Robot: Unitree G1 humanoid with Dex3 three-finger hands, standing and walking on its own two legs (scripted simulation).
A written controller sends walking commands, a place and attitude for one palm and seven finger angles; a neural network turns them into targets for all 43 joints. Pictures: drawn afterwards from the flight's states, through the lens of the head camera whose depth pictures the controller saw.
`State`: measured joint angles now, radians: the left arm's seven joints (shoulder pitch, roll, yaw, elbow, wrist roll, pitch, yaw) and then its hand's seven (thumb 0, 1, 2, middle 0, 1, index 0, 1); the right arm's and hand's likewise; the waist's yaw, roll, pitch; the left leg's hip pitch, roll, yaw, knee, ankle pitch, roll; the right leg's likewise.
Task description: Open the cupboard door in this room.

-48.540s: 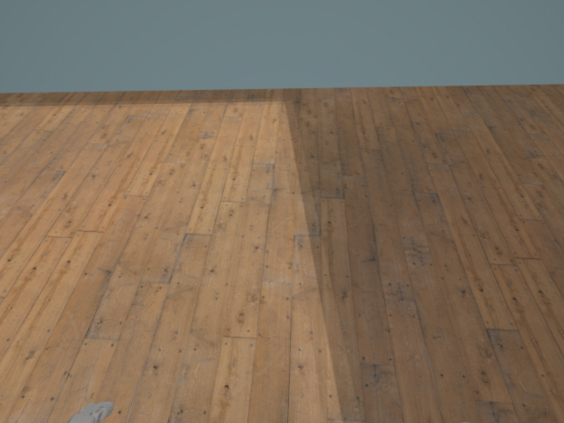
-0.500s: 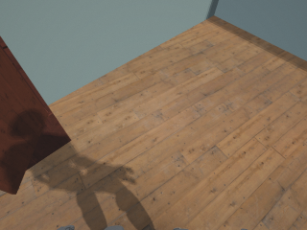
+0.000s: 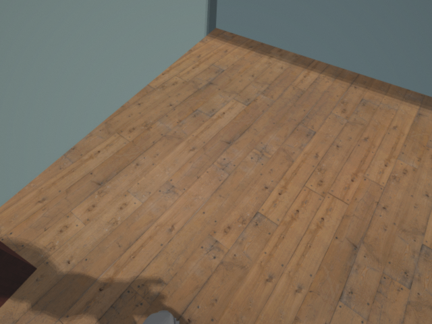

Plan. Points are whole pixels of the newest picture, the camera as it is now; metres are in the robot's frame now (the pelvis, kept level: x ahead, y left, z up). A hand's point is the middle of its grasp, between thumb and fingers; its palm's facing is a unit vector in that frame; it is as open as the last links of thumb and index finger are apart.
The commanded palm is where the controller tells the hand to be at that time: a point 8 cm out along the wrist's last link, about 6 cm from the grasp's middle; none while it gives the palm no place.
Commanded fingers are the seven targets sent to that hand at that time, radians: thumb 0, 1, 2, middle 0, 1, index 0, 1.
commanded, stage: walk to a spot facing it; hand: left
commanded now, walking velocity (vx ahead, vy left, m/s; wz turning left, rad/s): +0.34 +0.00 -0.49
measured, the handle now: out of the picture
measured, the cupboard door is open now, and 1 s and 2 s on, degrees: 46 46 46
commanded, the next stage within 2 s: turn to face it in 0.96 s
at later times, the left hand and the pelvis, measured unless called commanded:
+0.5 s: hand (185, 216) +0.38 +0.10 -0.16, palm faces -0.25 -0.94 -0.22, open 7.3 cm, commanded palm none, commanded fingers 0.00 0.90 0.90 -0.20 -0.30 -0.20 -0.30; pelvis +0.21 -0.06 -0.01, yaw -13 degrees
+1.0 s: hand (207, 164) +0.55 +0.06 -0.16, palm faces -0.33 -0.93 -0.17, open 7.4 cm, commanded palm none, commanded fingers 0.00 0.90 0.90 -0.20 -0.30 -0.20 -0.30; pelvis +0.43 -0.10 +0.01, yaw -23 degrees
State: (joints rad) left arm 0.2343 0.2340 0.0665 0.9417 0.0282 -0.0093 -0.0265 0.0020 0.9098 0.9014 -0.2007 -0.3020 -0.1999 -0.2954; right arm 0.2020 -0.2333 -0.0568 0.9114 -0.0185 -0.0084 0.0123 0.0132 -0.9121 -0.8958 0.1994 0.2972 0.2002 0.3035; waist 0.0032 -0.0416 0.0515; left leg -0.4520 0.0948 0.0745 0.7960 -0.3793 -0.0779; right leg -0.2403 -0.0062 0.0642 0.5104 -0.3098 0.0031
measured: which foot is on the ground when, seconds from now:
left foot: up 0.00-0.04, down 0.06-0.38, up 0.40-0.74, down 0.76-1.00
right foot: down 0.00-0.04, up 0.06-0.36, down 0.38-0.76, up 0.78-1.00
